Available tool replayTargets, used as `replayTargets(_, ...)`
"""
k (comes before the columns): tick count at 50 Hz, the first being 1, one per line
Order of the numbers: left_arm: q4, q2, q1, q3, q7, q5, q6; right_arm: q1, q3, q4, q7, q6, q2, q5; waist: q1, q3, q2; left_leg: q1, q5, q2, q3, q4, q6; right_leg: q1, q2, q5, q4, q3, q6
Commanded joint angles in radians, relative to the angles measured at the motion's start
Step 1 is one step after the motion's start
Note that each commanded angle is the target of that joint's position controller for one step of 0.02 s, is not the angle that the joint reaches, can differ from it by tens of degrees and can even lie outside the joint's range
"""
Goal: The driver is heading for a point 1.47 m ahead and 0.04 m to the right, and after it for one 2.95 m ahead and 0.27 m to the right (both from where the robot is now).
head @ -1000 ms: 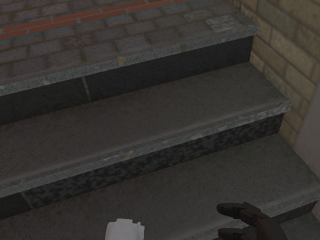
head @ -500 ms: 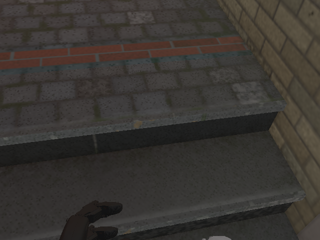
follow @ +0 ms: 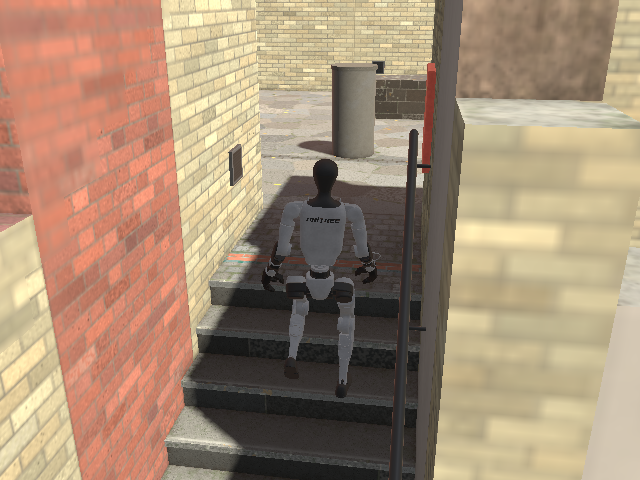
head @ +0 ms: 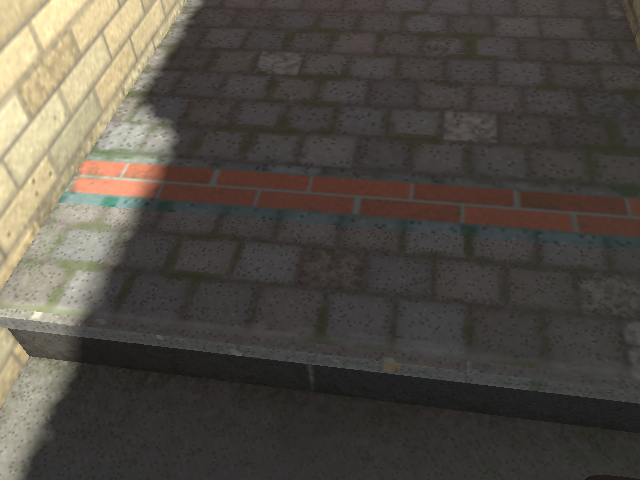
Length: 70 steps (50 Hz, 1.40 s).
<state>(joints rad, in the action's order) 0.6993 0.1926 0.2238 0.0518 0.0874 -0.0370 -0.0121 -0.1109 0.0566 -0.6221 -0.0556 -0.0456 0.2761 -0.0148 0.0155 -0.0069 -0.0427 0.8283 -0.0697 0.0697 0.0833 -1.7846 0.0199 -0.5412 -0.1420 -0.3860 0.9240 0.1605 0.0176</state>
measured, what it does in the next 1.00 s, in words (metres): climbs: left foot, then right foot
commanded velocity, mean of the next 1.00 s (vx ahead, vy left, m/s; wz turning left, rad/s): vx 0.00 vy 0.00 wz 0.14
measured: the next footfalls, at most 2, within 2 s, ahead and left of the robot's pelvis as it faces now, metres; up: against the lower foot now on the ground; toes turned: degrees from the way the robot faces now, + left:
left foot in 0.24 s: +0.13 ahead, +0.12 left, +0.00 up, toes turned +7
right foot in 0.56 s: +0.13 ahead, -0.15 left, +0.00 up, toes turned +6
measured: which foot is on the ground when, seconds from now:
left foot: up 0.00-0.22, down 0.24-1.00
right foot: down 0.00-0.24, up 0.26-0.54, down 0.56-1.00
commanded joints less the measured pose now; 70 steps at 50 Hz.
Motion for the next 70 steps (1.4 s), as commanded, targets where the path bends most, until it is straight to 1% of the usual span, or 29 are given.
replayTargets(1, -0.066, 0.020, -0.036, -0.010, 0.020, -0.003, 0.017, -0.049, -0.029, 0.073, -0.010, -0.006, -0.071, -0.003, -0.056, 0.008, 0.176, 0.050, 0.126, -0.037, -0.001, 0.100, 0.053, 0.030, -0.139, 0.113, -0.345, -0.165, 0.127)
replayTargets(2, -0.079, 0.027, -0.035, -0.008, 0.023, -0.008, 0.020, -0.018, -0.025, 0.091, -0.008, -0.006, -0.055, -0.011, -0.041, -0.003, 0.194, 0.059, 0.131, -0.042, -0.004, 0.083, 0.083, 0.041, -0.169, 0.117, -0.358, -0.198, 0.152)
replayTargets(3, -0.087, 0.042, -0.024, -0.006, 0.030, 0.001, 0.023, -0.012, -0.017, 0.105, -0.009, -0.014, -0.041, -0.004, -0.038, -0.007, 0.196, 0.061, 0.114, -0.051, -0.003, 0.085, 0.104, 0.064, -0.189, 0.127, -0.366, -0.217, 0.168)
replayTargets(4, -0.080, 0.079, -0.006, 0.007, 0.028, 0.023, 0.035, -0.029, -0.028, 0.115, -0.005, -0.018, -0.049, -0.009, -0.041, -0.020, 0.221, 0.038, 0.021, -0.065, -0.067, 0.236, 0.123, 0.122, -0.174, 0.118, -0.401, -0.183, 0.176)
replayTargets(5, -0.085, 0.122, 0.000, 0.019, 0.033, 0.034, 0.046, -0.005, -0.050, 0.153, 0.011, -0.021, -0.085, -0.016, -0.031, -0.041, 0.265, -0.057, -0.152, -0.112, -0.079, 0.510, 0.113, 0.162, -0.169, 0.080, -0.475, -0.182, 0.148)
replayTargets(7, -0.091, 0.186, 0.020, 0.046, 0.039, 0.056, 0.051, 0.113, -0.056, 0.191, 0.036, -0.027, -0.078, -0.024, 0.046, -0.048, 0.225, -0.205, -0.380, -0.134, -0.147, 0.777, 0.083, 0.195, -0.187, -0.064, -0.522, -0.218, 0.147)
replayTargets(8, -0.095, 0.193, -0.032, 0.048, 0.026, 0.050, 0.030, 0.069, -0.042, 0.154, 0.043, -0.030, -0.050, -0.035, 0.046, -0.083, 0.222, -0.377, -0.404, -0.125, -0.177, 0.814, 0.053, 0.157, -0.218, -0.052, -0.563, -0.232, 0.174)
replayTargets(9, -0.090, 0.193, -0.051, 0.048, 0.021, 0.057, 0.021, 0.005, -0.030, 0.131, 0.046, -0.031, -0.037, -0.043, 0.022, -0.072, 0.209, -0.459, -0.298, -0.139, -0.162, 0.940, 0.020, 0.140, -0.222, -0.086, -0.559, -0.240, 0.175)
replayTargets(11, -0.040, 0.113, -0.030, 0.024, 0.011, 0.066, 0.019, -0.083, -0.011, 0.080, 0.046, -0.028, -0.026, -0.031, 0.001, -0.025, 0.136, -0.555, -0.243, -0.077, -0.192, 1.148, -0.027, 0.139, -0.151, -0.072, -0.461, -0.183, 0.155)
replayTargets(12, -0.016, 0.058, 0.000, 0.002, -0.008, 0.056, 0.013, -0.120, -0.010, 0.071, 0.054, -0.009, -0.020, -0.016, -0.007, 0.006, 0.048, -0.610, -0.223, -0.073, -0.143, 1.272, -0.048, 0.121, -0.074, -0.071, -0.344, -0.124, 0.123)
replayTargets(13, -0.034, 0.014, 0.001, -0.010, -0.018, 0.035, 0.005, -0.130, 0.004, 0.091, 0.048, 0.001, 0.053, 0.014, -0.006, 0.004, -0.187, -0.720, -0.254, -0.254, 0.181, 1.368, -0.142, -0.084, 0.036, -0.053, -0.164, -0.047, 0.028)
replayTargets(14, -0.023, 0.060, -0.004, 0.000, -0.003, 0.029, 0.006, -0.169, -0.018, 0.119, 0.043, 0.012, -0.018, 0.046, -0.056, -0.051, -0.197, -0.645, -0.467, -0.392, 0.463, 1.564, -0.285, -0.078, 0.057, -0.115, 0.026, -0.152, -0.027)
replayTargets(15, -0.012, 0.084, 0.002, 0.017, -0.002, 0.035, 0.010, -0.117, -0.040, 0.125, 0.034, 0.026, -0.067, 0.052, -0.031, -0.034, -0.162, -0.590, -0.539, -0.406, 0.481, 1.602, -0.319, -0.065, 0.045, -0.103, 0.195, -0.236, -0.062)
replayTargets(16, -0.009, 0.057, -0.003, 0.016, -0.009, 0.039, 0.022, -0.052, -0.047, 0.124, 0.026, 0.028, -0.076, 0.048, 0.017, -0.041, -0.154, -0.596, -0.475, -0.380, 0.412, 1.572, -0.294, -0.090, 0.050, -0.097, 0.311, -0.269, -0.078)
replayTargets(19, 0.040, 0.051, 0.050, 0.024, -0.024, 0.031, 0.031, 0.022, -0.068, 0.124, 0.027, 0.049, -0.118, 0.028, 0.056, -0.046, -0.053, -0.558, -0.222, -0.283, 0.184, 1.484, -0.217, -0.049, 0.058, 0.000, 0.379, -0.277, -0.099)
replayTargets(21, 0.024, 0.007, 0.006, 0.007, -0.048, 0.027, 0.022, -0.005, -0.070, 0.112, 0.015, 0.049, -0.115, 0.040, 0.051, -0.052, -0.003, -0.613, -0.187, -0.271, 0.162, 1.465, -0.223, -0.058, 0.050, 0.050, 0.282, -0.304, -0.115)
replayTargets(23, 0.060, -0.025, 0.051, -0.014, -0.059, 0.018, 0.024, -0.018, -0.075, 0.095, 0.010, 0.046, -0.135, 0.057, 0.047, -0.075, -0.046, -0.633, -0.154, -0.233, 0.073, 1.457, -0.206, 0.066, 0.048, 0.085, 0.040, -0.271, -0.123)
replayTargets(25, 0.063, -0.008, 0.009, -0.014, -0.058, 0.020, 0.025, -0.095, -0.061, 0.061, 0.016, 0.040, -0.114, 0.041, -0.013, -0.017, -0.094, -0.612, -0.218, -0.208, 0.049, 1.475, -0.205, 0.145, 0.099, -0.010, -0.242, -0.176, -0.097)
replayTargets(26, 0.077, -0.006, 0.012, -0.014, -0.057, 0.022, 0.018, -0.113, -0.060, 0.048, 0.015, 0.038, -0.116, 0.037, -0.008, 0.002, -0.093, -0.602, -0.245, -0.214, 0.068, 1.476, -0.194, 0.202, 0.095, 0.051, -0.386, -0.176, -0.086)
replayTargets(27, 0.102, -0.001, 0.040, -0.017, -0.060, 0.010, 0.010, -0.137, -0.060, 0.022, 0.021, 0.047, -0.121, 0.031, 0.002, 0.001, -0.075, -0.570, -0.239, -0.210, 0.066, 1.473, -0.170, 0.290, 0.072, 0.219, -0.490, -0.200, -0.070)
replayTargets(28, 0.121, 0.035, 0.059, -0.012, -0.064, 0.000, 0.007, -0.140, -0.055, 0.001, 0.026, 0.050, -0.116, 0.028, 0.001, 0.012, -0.049, -0.552, -0.221, -0.197, 0.060, 1.449, -0.138, 0.307, 0.040, 0.354, -0.507, -0.239, -0.044)
replayTargets(29, 0.127, 0.069, 0.086, -0.002, -0.064, 0.005, 0.002, -0.132, -0.042, 0.002, 0.031, 0.056, -0.086, 0.006, -0.008, 0.022, -0.004, -0.548, -0.232, -0.154, 0.021, 1.408, -0.107, 0.295, 0.025, 0.391, -0.514, -0.242, -0.018)
replayTargets(30, 0.147, 0.098, 0.072, 0.010, -0.059, 0.023, 0.000, -0.146, -0.037, -0.003, 0.033, 0.058, -0.084, 0.006, -0.030, 0.018, 0.095, -0.562, -0.175, -0.133, -0.007, 1.411, -0.085, 0.297, 0.030, 0.363, -0.511, -0.233, 0.009)
replayTargets(31, 0.153, 0.084, 0.055, 0.013, -0.059, 0.035, -0.006, -0.131, -0.031, -0.011, 0.023, 0.054, -0.070, -0.002, -0.016, 0.027, 0.141, -0.595, -0.141, -0.128, -0.022, 1.408, -0.067, 0.254, 0.045, 0.312, -0.537, -0.239, 0.022)
replayTargets(33, 0.178, 0.051, 0.053, 0.008, -0.055, 0.026, -0.012, -0.093, -0.023, -0.018, 0.013, 0.046, -0.066, 0.003, -0.010, -0.005, 0.109, -0.633, -0.078, -0.132, -0.042, 1.382, -0.053, 0.274, 0.046, 0.358, -0.578, -0.245, 0.033)
replayTargets(36, 0.218, 0.048, 0.076, 0.010, -0.056, 0.031, -0.026, -0.128, -0.017, -0.047, 0.019, 0.028, -0.075, 0.012, -0.018, -0.055, 0.074, -0.689, 0.012, -0.128, -0.052, 1.379, -0.050, 0.316, 0.048, 0.418, -0.594, -0.235, 0.038)
replayTargets(41, 0.246, 0.024, 0.082, -0.002, -0.061, 0.028, -0.024, -0.155, -0.006, -0.092, 0.019, 0.012, -0.071, 0.015, -0.020, -0.065, 0.025, -0.714, 0.089, -0.132, -0.058, 1.369, -0.038, 0.349, 0.057, 0.480, -0.603, -0.223, 0.051)
replayTargets(51, 0.276, 0.053, 0.102, -0.010, -0.061, 0.026, -0.021, -0.196, 0.002, -0.153, 0.005, -0.001, -0.034, 0.008, -0.015, -0.005, 0.031, -0.689, 0.060, -0.142, -0.055, 1.385, -0.036, 0.344, 0.067, 0.415, -0.628, -0.207, 0.054)
replayTargets(70, 0.314, 0.056, 0.127, -0.017, -0.057, 0.025, -0.019, -0.227, -0.001, -0.232, -0.005, 0.000, -0.043, 0.004, -0.014, 0.031, 0.025, -0.669, -0.022, -0.142, -0.050, 1.427, -0.043, 0.323, 0.074, 0.285, -0.659, -0.205, 0.040)
Velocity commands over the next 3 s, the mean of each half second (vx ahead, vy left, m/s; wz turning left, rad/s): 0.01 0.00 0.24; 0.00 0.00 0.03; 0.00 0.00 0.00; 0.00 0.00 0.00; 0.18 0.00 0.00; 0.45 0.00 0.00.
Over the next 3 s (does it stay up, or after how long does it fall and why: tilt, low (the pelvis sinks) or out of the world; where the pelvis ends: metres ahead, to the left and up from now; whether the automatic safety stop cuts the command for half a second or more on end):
stays up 0.35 0.00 0.12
